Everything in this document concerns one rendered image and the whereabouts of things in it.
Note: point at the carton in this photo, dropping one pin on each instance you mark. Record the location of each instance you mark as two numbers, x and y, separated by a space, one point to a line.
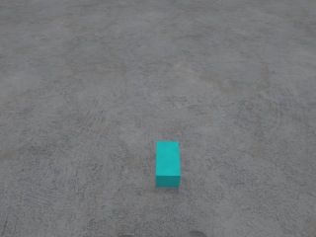
168 168

